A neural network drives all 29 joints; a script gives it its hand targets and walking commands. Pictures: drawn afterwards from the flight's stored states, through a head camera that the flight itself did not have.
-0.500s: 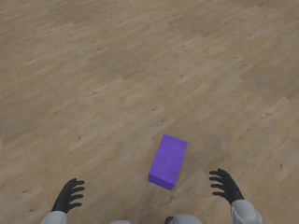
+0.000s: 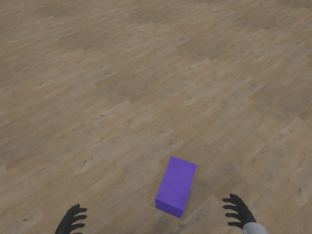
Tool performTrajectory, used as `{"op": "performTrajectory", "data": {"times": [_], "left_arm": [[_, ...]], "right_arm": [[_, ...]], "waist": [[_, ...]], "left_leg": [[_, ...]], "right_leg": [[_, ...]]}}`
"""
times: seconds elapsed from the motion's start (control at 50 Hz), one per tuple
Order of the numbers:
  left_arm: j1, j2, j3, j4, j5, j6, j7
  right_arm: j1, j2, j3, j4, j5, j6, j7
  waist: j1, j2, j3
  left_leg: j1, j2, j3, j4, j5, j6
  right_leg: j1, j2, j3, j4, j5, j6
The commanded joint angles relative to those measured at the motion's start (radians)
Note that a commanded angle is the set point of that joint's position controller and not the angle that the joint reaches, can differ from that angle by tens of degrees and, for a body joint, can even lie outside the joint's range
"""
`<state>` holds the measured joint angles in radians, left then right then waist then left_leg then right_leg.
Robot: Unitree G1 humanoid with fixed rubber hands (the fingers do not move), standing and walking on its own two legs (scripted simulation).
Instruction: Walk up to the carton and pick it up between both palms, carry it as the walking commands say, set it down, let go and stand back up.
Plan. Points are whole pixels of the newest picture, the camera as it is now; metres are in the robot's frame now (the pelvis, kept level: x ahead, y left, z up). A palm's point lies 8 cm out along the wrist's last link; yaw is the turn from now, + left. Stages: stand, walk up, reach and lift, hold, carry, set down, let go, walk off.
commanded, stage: stand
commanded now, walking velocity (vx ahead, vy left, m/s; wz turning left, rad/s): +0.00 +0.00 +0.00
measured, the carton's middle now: (175, 186) +0.42 -0.09 -0.67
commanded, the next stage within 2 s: none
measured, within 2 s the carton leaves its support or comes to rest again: neither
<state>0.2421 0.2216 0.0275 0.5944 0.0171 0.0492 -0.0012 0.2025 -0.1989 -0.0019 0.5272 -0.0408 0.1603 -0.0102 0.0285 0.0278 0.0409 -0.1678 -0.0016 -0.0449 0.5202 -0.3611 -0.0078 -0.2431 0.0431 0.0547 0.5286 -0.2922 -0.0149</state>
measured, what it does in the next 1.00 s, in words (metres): stands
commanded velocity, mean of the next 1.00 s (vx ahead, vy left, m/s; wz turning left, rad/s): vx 0.00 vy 0.00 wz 0.00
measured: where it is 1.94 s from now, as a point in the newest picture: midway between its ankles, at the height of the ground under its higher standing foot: outside the picture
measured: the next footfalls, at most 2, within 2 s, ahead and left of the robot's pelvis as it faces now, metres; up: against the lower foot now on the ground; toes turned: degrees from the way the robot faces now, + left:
none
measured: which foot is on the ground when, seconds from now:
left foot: down 0.00-1.00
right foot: down 0.00-1.00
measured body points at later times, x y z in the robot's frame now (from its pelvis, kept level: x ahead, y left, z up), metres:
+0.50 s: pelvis +0.00 -0.02 +0.00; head -0.01 -0.03 +0.45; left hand +0.08 +0.27 -0.11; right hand +0.10 -0.30 -0.12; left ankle -0.05 +0.13 -0.73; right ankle -0.01 -0.12 -0.73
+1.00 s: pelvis -0.02 +0.00 +0.01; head -0.03 -0.02 +0.46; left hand +0.04 +0.30 -0.11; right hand +0.07 -0.29 -0.13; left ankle -0.05 +0.13 -0.73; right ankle -0.01 -0.12 -0.73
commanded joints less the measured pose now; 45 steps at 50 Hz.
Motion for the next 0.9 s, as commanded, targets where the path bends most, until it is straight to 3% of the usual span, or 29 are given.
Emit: {"op": "performTrajectory", "data": {"times": [0.0, 0.04, 0.12, 0.14, 0.16, 0.18, 0.22, 0.24, 0.26, 0.28, 0.32, 0.34, 0.4, 0.42, 0.44, 0.48, 0.5, 0.54, 0.56, 0.6, 0.62, 0.64, 0.68, 0.7, 0.72, 0.74, 0.78, 0.86, 0.88], "left_arm": [[-0.075, 0.218, 0.072, -0.004, 0.058, -0.059, 0.031], [-0.075, 0.228, 0.081, 0.021, 0.052, -0.077, 0.025], [-0.061, 0.225, 0.081, 0.079, 0.037, -0.082, 0.03], [-0.082, 0.224, 0.08, 0.093, 0.039, -0.081, 0.024], [-0.043, 0.206, 0.08, 0.097, 0.031, -0.081, 0.021], [-0.058, 0.232, 0.083, 0.116, 0.033, -0.083, 0.021], [-0.048, 0.241, 0.091, 0.127, 0.032, -0.083, 0.024], [-0.039, 0.24, 0.09, 0.143, 0.022, -0.083, 0.024], [-0.032, 0.252, 0.094, 0.147, 0.018, -0.08, 0.025], [-0.035, 0.258, 0.097, 0.156, 0.023, -0.081, 0.024], [-0.041, 0.264, 0.098, 0.174, 0.018, -0.078, 0.023], [-0.051, 0.275, 0.097, 0.18, 0.022, -0.079, 0.024], [-0.065, 0.264, 0.098, 0.193, 0.021, -0.07, 0.024], [-0.068, 0.273, 0.096, 0.204, 0.023, -0.065, 0.024], [-0.066, 0.26, 0.092, 0.207, 0.015, -0.07, 0.021], [-0.082, 0.266, 0.091, 0.218, 0.013, -0.069, 0.018], [-0.089, 0.267, 0.093, 0.236, 0.02, -0.064, 0.017], [-0.077, 0.261, 0.083, 0.248, 0.017, -0.06, 0.014], [-0.074, 0.261, 0.088, 0.25, 0.017, -0.064, 0.013], [-0.108, 0.261, 0.083, 0.259, 0.016, -0.067, 0.009], [-0.101, 0.278, 0.088, 0.267, 0.018, -0.066, 0.008], [-0.097, 0.273, 0.086, 0.272, 0.011, -0.07, 0.008], [-0.088, 0.266, 0.083, 0.288, 0.013, -0.069, 0.009], [-0.097, 0.256, 0.076, 0.291, 0.004, -0.068, 0.009], [-0.077, 0.261, 0.078, 0.305, 0.009, -0.07, 0.01], [-0.095, 0.264, 0.077, 0.304, 0.005, -0.073, 0.008], [-0.111, 0.266, 0.079, 0.318, 0.013, -0.069, 0.011], [-0.1, 0.267, 0.072, 0.331, 0.002, -0.071, 0.007], [-0.087, 0.273, 0.071, 0.339, 0.007, -0.072, 0.008]], "right_arm": [[-0.053, -0.216, -0.093, -0.001, -0.003, -0.139, -0.01], [-0.027, -0.209, -0.091, 0.027, -0.003, -0.162, -0.007], [-0.012, -0.213, -0.09, 0.084, -0.008, -0.179, -0.003], [0.005, -0.214, -0.086, 0.09, -0.008, -0.183, -0.007], [-0.02, -0.245, -0.088, 0.1, -0.012, -0.182, -0.006], [0.009, -0.227, -0.09, 0.11, -0.001, -0.183, -0.007], [0.001, -0.264, -0.093, 0.132, -0.002, -0.185, -0.008], [0.009, -0.253, -0.087, 0.144, -0.002, -0.185, -0.01], [-0.011, -0.27, -0.089, 0.14, 0.0, -0.183, -0.007], [0.014, -0.266, -0.084, 0.155, 0.002, -0.181, -0.009], [0.035, -0.277, -0.078, 0.174, 0.004, -0.189, -0.013], [0.052, -0.264, -0.071, 0.185, 0.009, -0.189, -0.013], [0.03, -0.286, -0.07, 0.193, 0.006, -0.194, -0.018], [0.036, -0.283, -0.066, 0.21, 0.003, -0.196, -0.021], [0.033, -0.282, -0.063, 0.216, 0.004, -0.198, -0.023], [0.033, -0.285, -0.059, 0.222, 0.004, -0.197, -0.022], [0.023, -0.278, -0.056, 0.231, 0.002, -0.204, -0.024], [0.012, -0.305, -0.06, 0.24, 0.002, -0.206, -0.02], [0.028, -0.295, -0.06, 0.246, 0.001, -0.205, -0.02], [0.024, -0.285, -0.052, 0.264, 0.004, -0.201, -0.025], [0.047, -0.294, -0.05, 0.266, 0.008, -0.204, -0.025], [0.023, -0.316, -0.052, 0.273, 0.009, -0.207, -0.027], [0.049, -0.306, -0.051, 0.281, 0.011, -0.212, -0.028], [0.029, -0.313, -0.052, 0.284, 0.007, -0.211, -0.026], [0.04, -0.298, -0.051, 0.288, 0.012, -0.211, -0.028], [0.022, -0.307, -0.05, 0.301, 0.016, -0.212, -0.028], [0.007, -0.311, -0.052, 0.306, 0.008, -0.21, -0.031], [0.021, -0.312, -0.042, 0.335, 0.016, -0.206, -0.028], [0.007, -0.315, -0.042, 0.329, 0.01, -0.207, -0.025]], "waist": [[-0.042, 0.007, -0.121], [-0.04, -0.079, -0.114], [-0.038, -0.091, -0.112], [-0.048, -0.089, -0.087], [-0.025, -0.048, -0.065], [-0.043, -0.048, -0.076], [-0.032, -0.035, -0.089], [-0.023, -0.07, -0.071], [-0.008, -0.045, -0.12], [-0.017, -0.072, -0.105], [-0.013, -0.061, -0.131], [-0.027, -0.065, -0.122], [-0.006, -0.021, -0.099], [-0.021, 0.0, -0.1], [-0.004, -0.037, -0.094], [-0.013, 0.026, -0.054], [-0.01, -0.022, -0.038], [-0.003, 0.009, -0.019], [-0.003, -0.012, -0.048], [-0.007, -0.04, -0.034], [-0.018, -0.026, -0.051], [-0.005, 0.011, -0.061], [-0.021, -0.002, -0.081], [-0.01, 0.029, -0.048], [-0.016, 0.009, -0.09], [-0.009, 0.038, -0.087], [-0.006, -0.024, -0.032], [-0.011, 0.009, -0.03], [-0.009, -0.014, -0.057]], "left_leg": [[0.013, 0.035, -0.041, -0.064, 0.102, 0.011], [0.02, 0.047, -0.067, -0.044, 0.148, 0.022], [0.027, 0.047, -0.068, -0.061, 0.202, 0.016], [0.004, 0.046, -0.064, -0.053, 0.233, 0.019], [-0.003, 0.044, -0.059, -0.046, 0.216, 0.025], [0.005, 0.036, -0.065, -0.055, 0.205, 0.017], [-0.001, 0.042, -0.065, -0.046, 0.275, 0.013], [-0.015, 0.05, -0.07, -0.049, 0.275, 0.019], [-0.021, 0.04, -0.058, -0.034, 0.283, 0.012], [-0.021, 0.041, -0.058, -0.044, 0.279, 0.012], [0.0, 0.045, -0.064, -0.055, 0.267, 0.012], [0.001, 0.043, -0.071, -0.05, 0.259, 0.009], [-0.017, 0.061, -0.078, -0.072, 0.309, 0.012], [-0.011, 0.063, -0.086, -0.092, 0.297, 0.006], [-0.018, 0.077, -0.1, -0.102, 0.32, 0.007], [-0.044, 0.07, -0.089, -0.107, 0.274, 0.014], [-0.04, 0.066, -0.095, -0.114, 0.256, 0.009], [-0.055, 0.077, -0.098, -0.127, 0.227, 0.013], [-0.043, 0.077, -0.099, -0.13, 0.206, 0.016], [-0.037, 0.072, -0.092, -0.14, 0.198, 0.012], [-0.03, 0.08, -0.098, -0.139, 0.227, 0.014], [-0.023, 0.082, -0.104, -0.138, 0.239, 0.021], [0.001, 0.089, -0.107, -0.14, 0.272, 0.021], [-0.022, 0.094, -0.106, -0.144, 0.261, 0.025], [0.009, 0.096, -0.104, -0.142, 0.304, 0.025], [-0.002, 0.098, -0.102, -0.145, 0.31, 0.018], [-0.02, 0.093, -0.106, -0.149, 0.336, 0.021], [-0.019, 0.084, -0.103, -0.165, 0.305, 0.022], [0.006, 0.093, -0.108, -0.161, 0.302, 0.027]], "right_leg": [[-0.021, -0.099, 0.041, -0.102, 0.18, -0.005], [-0.022, -0.11, 0.048, -0.115, 0.166, -0.023], [-0.019, -0.107, 0.043, -0.114, 0.212, -0.013], [-0.014, -0.117, 0.043, -0.116, 0.224, -0.013], [-0.019, -0.12, 0.045, -0.132, 0.217, -0.016], [-0.016, -0.123, 0.053, -0.133, 0.209, -0.019], [0.017, -0.119, 0.05, -0.137, 0.247, -0.009], [0.032, -0.125, 0.056, -0.142, 0.277, -0.011], [0.084, -0.135, 0.061, -0.136, 0.319, -0.008], [0.086, -0.137, 0.054, -0.136, 0.348, -0.01], [0.1, -0.147, 0.07, -0.138, 0.32, -0.018], [0.097, -0.144, 0.08, -0.153, 0.319, -0.009], [0.107, -0.127, 0.051, -0.123, 0.337, -0.018], [0.113, -0.123, 0.042, -0.129, 0.322, -0.016], [0.116, -0.123, 0.039, -0.119, 0.293, -0.02], [0.093, -0.118, 0.05, -0.129, 0.257, -0.023], [0.084, -0.116, 0.046, -0.141, 0.223, -0.019], [0.084, -0.126, 0.054, -0.153, 0.172, -0.024], [0.084, -0.124, 0.065, -0.164, 0.119, -0.022], [0.074, -0.115, 0.052, -0.169, 0.153, -0.014], [0.091, -0.117, 0.053, -0.154, 0.209, -0.019], [0.109, -0.119, 0.056, -0.145, 0.223, -0.016], [0.106, -0.119, 0.057, -0.141, 0.24, -0.02], [0.106, -0.126, 0.05, -0.141, 0.246, -0.019], [0.12, -0.124, 0.055, -0.138, 0.263, -0.021], [0.135, -0.128, 0.051, -0.127, 0.296, -0.015], [0.104, -0.118, 0.044, -0.136, 0.275, -0.014], [0.116, -0.125, 0.056, -0.137, 0.251, -0.015], [0.126, -0.123, 0.058, -0.136, 0.249, -0.017]]}}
